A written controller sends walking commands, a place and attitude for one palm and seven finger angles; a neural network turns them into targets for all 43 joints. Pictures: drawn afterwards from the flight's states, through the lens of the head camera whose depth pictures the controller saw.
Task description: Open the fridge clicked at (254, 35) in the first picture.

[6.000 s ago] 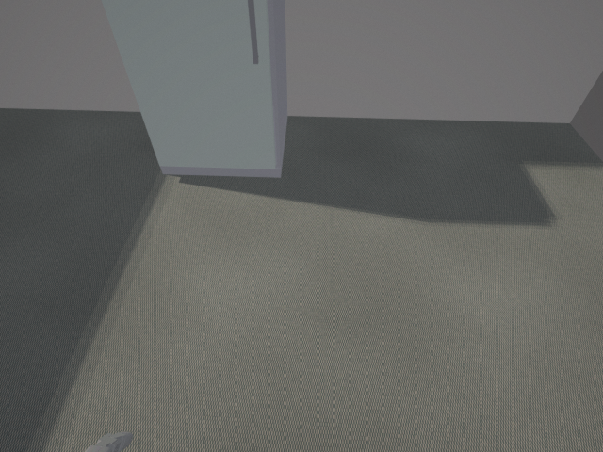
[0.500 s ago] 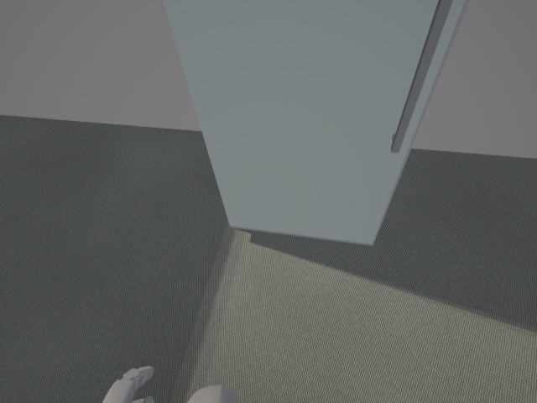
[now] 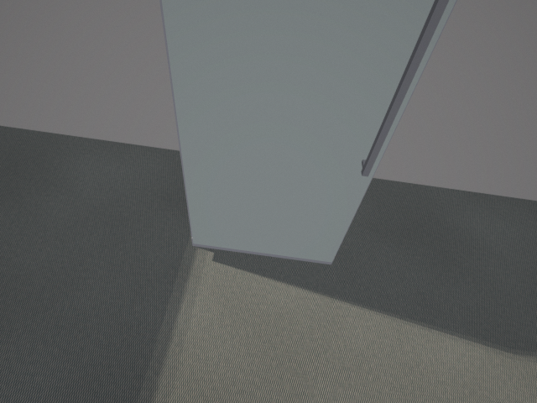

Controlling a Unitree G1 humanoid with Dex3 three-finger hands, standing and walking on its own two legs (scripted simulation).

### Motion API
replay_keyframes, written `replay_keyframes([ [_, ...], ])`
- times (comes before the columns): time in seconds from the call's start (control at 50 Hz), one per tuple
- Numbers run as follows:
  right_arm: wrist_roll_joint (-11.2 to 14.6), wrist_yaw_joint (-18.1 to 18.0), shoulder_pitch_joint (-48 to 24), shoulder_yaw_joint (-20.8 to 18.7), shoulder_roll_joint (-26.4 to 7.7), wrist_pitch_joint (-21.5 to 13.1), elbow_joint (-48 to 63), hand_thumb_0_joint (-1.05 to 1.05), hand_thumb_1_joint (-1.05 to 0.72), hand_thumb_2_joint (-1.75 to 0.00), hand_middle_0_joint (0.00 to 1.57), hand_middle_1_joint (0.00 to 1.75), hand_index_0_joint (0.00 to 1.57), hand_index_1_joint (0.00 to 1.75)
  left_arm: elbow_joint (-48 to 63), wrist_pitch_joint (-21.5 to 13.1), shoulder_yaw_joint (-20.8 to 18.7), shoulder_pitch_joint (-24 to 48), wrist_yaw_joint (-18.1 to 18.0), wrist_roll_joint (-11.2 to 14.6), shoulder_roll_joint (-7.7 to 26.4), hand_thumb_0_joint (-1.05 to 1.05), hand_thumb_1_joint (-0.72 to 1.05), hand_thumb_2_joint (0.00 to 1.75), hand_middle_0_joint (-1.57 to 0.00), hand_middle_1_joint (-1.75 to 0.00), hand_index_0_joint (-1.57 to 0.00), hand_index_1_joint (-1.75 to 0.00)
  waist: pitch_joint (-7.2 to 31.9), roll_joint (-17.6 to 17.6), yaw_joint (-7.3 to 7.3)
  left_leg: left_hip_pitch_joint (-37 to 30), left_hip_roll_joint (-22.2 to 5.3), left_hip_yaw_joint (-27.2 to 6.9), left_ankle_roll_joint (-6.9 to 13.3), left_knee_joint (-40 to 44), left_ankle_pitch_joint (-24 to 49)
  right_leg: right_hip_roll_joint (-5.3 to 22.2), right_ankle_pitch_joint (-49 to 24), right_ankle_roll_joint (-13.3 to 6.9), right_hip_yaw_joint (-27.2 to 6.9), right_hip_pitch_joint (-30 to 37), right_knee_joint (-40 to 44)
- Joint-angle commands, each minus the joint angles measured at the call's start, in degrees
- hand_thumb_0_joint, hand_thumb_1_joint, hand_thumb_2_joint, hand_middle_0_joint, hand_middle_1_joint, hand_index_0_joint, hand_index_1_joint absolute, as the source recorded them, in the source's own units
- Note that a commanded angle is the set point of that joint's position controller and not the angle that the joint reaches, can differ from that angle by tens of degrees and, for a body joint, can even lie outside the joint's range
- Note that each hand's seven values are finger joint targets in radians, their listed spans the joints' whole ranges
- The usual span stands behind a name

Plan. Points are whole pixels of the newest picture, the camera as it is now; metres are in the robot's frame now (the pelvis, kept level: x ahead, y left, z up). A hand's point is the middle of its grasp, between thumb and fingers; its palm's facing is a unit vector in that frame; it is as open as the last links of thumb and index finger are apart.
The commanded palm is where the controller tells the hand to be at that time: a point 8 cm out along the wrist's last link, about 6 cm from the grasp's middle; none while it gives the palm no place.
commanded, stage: take the last steps up to it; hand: right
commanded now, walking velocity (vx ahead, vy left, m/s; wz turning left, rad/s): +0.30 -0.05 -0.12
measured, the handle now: (395, 97) +0.76 -0.22 +0.10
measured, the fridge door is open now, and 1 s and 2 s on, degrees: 0 0 0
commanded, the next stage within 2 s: come to a stop and stand still in 0.94 s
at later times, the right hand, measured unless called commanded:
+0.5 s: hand out of the picture -0.06 -0.19 -0.17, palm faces +0.21 +0.97 -0.11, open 7.4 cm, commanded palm none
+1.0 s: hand (399, 305) +0.37 -0.27 -0.17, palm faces -0.04 +0.98 -0.20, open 7.4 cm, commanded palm none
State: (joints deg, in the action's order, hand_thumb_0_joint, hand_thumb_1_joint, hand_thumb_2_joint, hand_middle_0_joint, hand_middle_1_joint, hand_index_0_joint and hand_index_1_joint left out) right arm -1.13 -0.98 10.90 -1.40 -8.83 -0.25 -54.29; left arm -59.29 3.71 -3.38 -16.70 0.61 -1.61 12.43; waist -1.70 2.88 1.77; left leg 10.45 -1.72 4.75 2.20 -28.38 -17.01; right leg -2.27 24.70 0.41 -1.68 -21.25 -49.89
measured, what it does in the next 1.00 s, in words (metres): walks ahead: right foot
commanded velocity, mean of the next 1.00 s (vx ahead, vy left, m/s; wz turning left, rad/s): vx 0.26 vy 0.01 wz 0.02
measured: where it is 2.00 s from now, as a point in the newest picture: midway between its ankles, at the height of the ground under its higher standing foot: outside the picture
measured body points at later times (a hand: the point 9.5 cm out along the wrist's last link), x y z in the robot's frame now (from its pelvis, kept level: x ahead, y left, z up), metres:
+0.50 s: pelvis +0.10 -0.07 -0.01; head +0.12 -0.09 +0.43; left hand +0.24 +0.14 -0.15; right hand -0.07 -0.24 -0.16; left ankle -0.01 +0.08 -0.73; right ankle +0.13 -0.16 -0.74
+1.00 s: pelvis +0.25 -0.09 -0.01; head +0.27 -0.09 +0.44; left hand +0.14 +0.11 -0.16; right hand +0.37 -0.32 -0.15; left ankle +0.36 +0.02 -0.71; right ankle +0.13 -0.16 -0.74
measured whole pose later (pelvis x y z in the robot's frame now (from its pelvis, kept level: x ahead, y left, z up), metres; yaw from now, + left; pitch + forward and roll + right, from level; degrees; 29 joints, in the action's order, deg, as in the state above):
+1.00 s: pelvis +0.25 -0.09 -0.01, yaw +0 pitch -2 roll +0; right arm -1.4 0.1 5.2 -2.9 -10.1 0.4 -57.3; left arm -66.1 -2.3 -1.1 -26.5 -1.5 -1.9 6.2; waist -4.5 -0.1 3.8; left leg 27.4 -3.2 5.9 1.2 -40.9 -13.2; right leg 0.1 22.1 -1.7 11.9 4.0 -20.1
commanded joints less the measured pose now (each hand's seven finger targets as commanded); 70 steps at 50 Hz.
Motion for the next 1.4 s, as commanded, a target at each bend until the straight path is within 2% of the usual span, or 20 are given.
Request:
replay_keyframes([
  [0.0, 0.5, -0.4, 5.1, -2.1, -8.8, -2.5, 0.5, 0.00, -0.90, -0.90, 0.20, 0.30, 0.20, 0.30, 2.8, -2.2, -1.5, 0.7, 0.8, -0.3, 3.6, 0.00, 0.90, 0.90, -0.20, -0.30, -0.20, -0.30, -4.9, -9.0, -1.79, -2.2, -14.5, -12.9, 1.2, 20.1, -6.0, 4.9, -8.6, 1.1, -0.5, -12.8, -12.9],
  [0.22, -0.3, -0.3, 18.5, -1.4, -6.9, -4.4, -6.6, 0.00, -0.90, -0.90, 0.20, 0.30, 0.20, 0.30, 3.7, -3.1, -0.7, 8.3, 1.3, 0.1, 2.0, 0.00, 0.90, 0.90, -0.20, -0.30, -0.20, -0.30, -6.4, -10.9, -4.71, -8.1, -15.6, -9.8, 4.3, 21.1, 2.4, 8.4, -13.7, 2.1, 3.0, -16.8, -3.6],
  [0.34, -0.8, -0.5, 20.0, -1.6, -8.0, -4.0, -9.8, 0.00, -0.90, -0.90, 0.20, 0.30, 0.20, 0.30, 4.9, -4.7, 0.5, 13.0, 1.6, 0.6, -0.3, 0.00, 0.90, 0.90, -0.20, -0.30, -0.20, -0.30, -5.7, -12.2, -5.32, -6.9, -16.3, -6.6, 4.9, 16.6, 13.0, 6.7, -8.7, 0.1, 7.2, -7.0, 11.2],
  [0.38, -0.6, -0.5, 19.5, -1.8, -8.1, -3.6, -10.4, 0.00, -0.90, -0.90, 0.20, 0.30, 0.20, 0.30, 4.1, -5.4, 0.5, 10.9, 1.3, 0.7, 0.1, 0.00, 0.90, 0.90, -0.20, -0.30, -0.20, -0.30, -4.6, -11.7, -4.20, -4.6, -15.4, -5.7, 4.3, 13.3, 14.0, 5.3, -8.9, -0.7, 9.0, 0.4, 15.9],
  [0.42, -0.1, -0.4, 18.0, -1.7, -6.9, -3.2, -10.5, 0.00, -0.90, -0.90, 0.20, 0.30, 0.20, 0.30, 0.7, -6.4, 0.0, 0.4, 0.3, 0.5, 2.4, 0.00, 0.90, 0.90, -0.20, -0.30, -0.20, -0.30, -0.1, -6.5, 0.89, 2.2, -11.0, -1.2, 1.8, -0.2, 17.9, 4.0, -13.0, -1.4, 9.7, 18.4, 24.6],
  [0.44, 0.3, -0.1, 19.4, -1.2, -4.2, -3.2, -10.0, 0.00, -0.90, -0.90, 0.20, 0.30, 0.20, 0.30, -1.4, -7.1, -1.4, -7.2, -0.5, 0.0, 7.7, 0.00, 0.90, 0.90, -0.20, -0.30, -0.20, -0.30, 6.9, 5.5, 3.49, 10.4, -6.1, 2.7, -0.7, -14.6, 7.8, 14.2, -13.8, -4.1, -1.7, 31.5, 26.3],
  [0.46, 0.4, 0.1, 18.7, -0.5, -1.9, -3.3, -8.2, 0.00, -0.90, -0.90, 0.20, 0.30, 0.20, 0.30, -2.6, -7.0, -2.4, -13.1, -1.2, 0.2, 12.3, 0.00, 0.90, 0.90, -0.20, -0.30, -0.20, -0.30, 10.2, 15.7, 4.49, 22.3, -1.0, 3.8, -2.7, -29.6, -16.2, 26.5, -19.2, -8.9, -18.2, 38.0, 31.3],
  [0.48, 0.1, -0.2, 14.6, -0.9, -3.7, -2.9, -6.9, 0.00, -0.90, -0.90, 0.20, 0.30, 0.20, 0.30, -2.6, -6.3, -2.3, -13.1, -1.6, 0.6, 12.3, 0.00, 0.90, 0.90, -0.20, -0.30, -0.20, -0.30, 7.2, 9.7, 4.83, 24.5, -2.9, -1.2, -1.4, -36.7, -16.9, 28.0, -17.2, -10.8, -17.7, 33.7, 33.5],
  [0.54, -0.2, 0.6, 10.7, -1.8, -2.7, -2.3, -8.1, 0.00, -0.90, -0.90, 0.20, 0.30, 0.20, 0.30, -0.9, -7.4, -0.1, -3.2, -2.0, 0.6, 3.7, 0.00, 0.90, 0.90, -0.20, -0.30, -0.20, -0.30, -3.4, 2.5, 0.50, 22.9, -6.9, -3.7, -1.9, -40.8, -3.7, 22.0, -25.6, -7.6, -6.2, 17.4, 36.9],
  [0.64, -0.7, 0.8, 13.3, -2.4, -0.7, -0.4, -8.2, 0.00, -0.90, -0.90, 0.20, 0.30, 0.20, 0.30, -0.7, -8.8, 0.3, -3.5, -2.3, 0.8, -0.6, 0.00, 0.90, 0.90, -0.20, -0.30, -0.20, -0.30, -3.4, 3.6, -3.29, 21.8, -5.3, -2.8, -3.4, -38.6, 4.7, 17.0, -34.9, -5.1, 3.4, 14.2, 39.3],
  [0.88, 0.0, 1.3, -7.2, -1.4, -2.9, -0.2, 0.2, 0.00, -0.90, -0.90, 0.20, 0.30, 0.20, 0.30, -4.1, -7.9, 0.5, -11.8, -2.9, -0.3, 2.3, 0.00, 0.90, 0.90, -0.20, -0.30, -0.20, -0.30, -7.5, 2.1, 0.58, 26.3, -3.8, 0.2, -2.0, -16.8, 4.0, 19.7, -50.5, -8.3, 4.0, 24.4, 34.6],
  [0.94, 0.0, 1.1, -5.7, -1.2, -2.7, -0.5, 0.0, 0.00, -0.90, -0.90, 0.20, 0.30, 0.20, 0.30, -4.9, -7.2, 0.5, -12.2, -2.8, -0.2, 3.4, 0.00, 0.90, 0.90, -0.20, -0.30, -0.20, -0.30, -5.3, 2.4, -0.02, 17.3, -0.5, 2.8, -0.2, -10.3, 2.3, 19.1, -58.2, -7.7, 6.0, 23.6, 29.8],
  [0.98, 0.0, 0.8, 1.3, -1.6, -4.1, -1.2, -2.0, 0.00, -0.90, -0.90, 0.20, 0.30, 0.20, 0.30, -5.2, -6.9, 0.5, -11.1, -2.8, 0.2, 3.7, 0.00, 0.90, 0.90, -0.20, -0.30, -0.20, -0.30, -1.3, 1.7, -3.08, 6.8, 1.3, 3.6, 0.7, -5.1, 5.2, 18.2, -60.3, -6.4, 6.8, 21.7, 22.1],
  [1.0, -0.1, 0.7, 7.1, -2.0, -5.1, -1.7, -4.0, 0.00, -0.90, -0.90, 0.20, 0.30, 0.20, 0.30, -5.0, -6.9, 0.6, -10.3, -2.6, 0.7, 3.7, 0.00, 0.90, 0.90, -0.20, -0.30, -0.20, -0.30, 1.6, 1.3, -5.77, -2.1, 1.6, 3.9, 1.0, -0.8, 10.8, 16.0, -55.9, -4.8, 8.5, 18.3, 15.4],
  [1.02, -0.3, 0.3, 13.1, -2.8, -8.4, -2.5, -6.1, 0.00, -0.90, -0.90, 0.20, 0.30, 0.20, 0.30, -4.6, -6.9, 0.6, -10.2, -2.2, 1.2, 2.1, 0.00, 0.90, 0.90, -0.20, -0.30, -0.20, -0.30, 5.7, -3.6, -7.97, -13.8, -5.2, -3.6, 3.9, -0.8, 21.6, 12.8, -42.6, -2.7, 10.0, 8.9, 4.4],
  [1.04, 0.0, -0.1, 17.4, -3.8, -12.5, -3.1, -7.0, 0.00, -0.90, -0.90, 0.20, 0.30, 0.20, 0.30, -3.6, -6.9, 1.0, -12.7, -2.1, 1.9, -1.1, 0.00, 0.90, 0.90, -0.20, -0.30, -0.20, -0.30, 11.6, -14.3, -7.61, -24.0, -21.2, -24.0, 11.5, 2.1, 46.1, 3.6, 2.1, 0.2, 11.7, -3.4, -12.4],
  [1.06, 1.1, -0.4, 15.7, -3.1, -12.9, -3.0, -6.5, 0.00, -0.90, -0.90, 0.20, 0.30, 0.20, 0.30, -3.6, -6.0, 0.9, -11.8, -2.7, 2.0, -0.1, 0.00, 0.90, 0.90, -0.20, -0.30, -0.20, -0.30, 12.3, -8.9, -6.28, -16.9, -24.4, -24.0, 15.4, 5.8, 51.7, 4.2, 11.7, -0.2, 4.1, -0.8, -18.4],
  [1.08, 1.0, -1.0, 9.5, -2.4, -10.7, -2.6, -5.3, 0.00, -0.90, -0.90, 0.20, 0.30, 0.20, 0.30, -3.9, -5.3, 1.0, -10.9, -2.9, 2.0, -1.6, 0.00, 0.90, 0.90, -0.20, -0.30, -0.20, -0.30, 7.5, -3.5, -3.98, -9.7, -22.4, -18.9, 14.5, 7.2, 50.2, 5.8, 8.8, -0.1, 1.8, 0.5, -17.3],
  [1.16, 0.0, -1.9, -1.3, -1.4, -7.0, -1.7, -2.6, 0.00, -0.90, -0.90, 0.20, 0.30, 0.20, 0.30, -5.2, -2.1, 1.1, -10.8, -2.6, 1.9, -4.5, 0.00, 0.90, 0.90, -0.20, -0.30, -0.20, -0.30, 0.8, -4.2, 0.48, 10.1, -17.2, -9.5, 9.6, 10.4, 36.5, 7.4, 3.5, 0.8, 1.3, 6.3, -8.2],
  [1.38, -0.9, -1.8, 0.8, -3.8, -10.3, 0.6, -1.3, 0.00, -0.90, -0.90, 0.20, 0.30, 0.20, 0.30, 1.1, -1.3, -0.5, -1.1, -1.5, 1.1, -1.2, 0.00, 0.90, 0.90, -0.20, -0.30, -0.20, -0.30, 4.6, -13.7, -2.78, 3.7, -15.6, -11.2, 8.9, 9.7, 21.9, 4.3, 1.0, 2.1, 3.1, 2.9, 2.7],
])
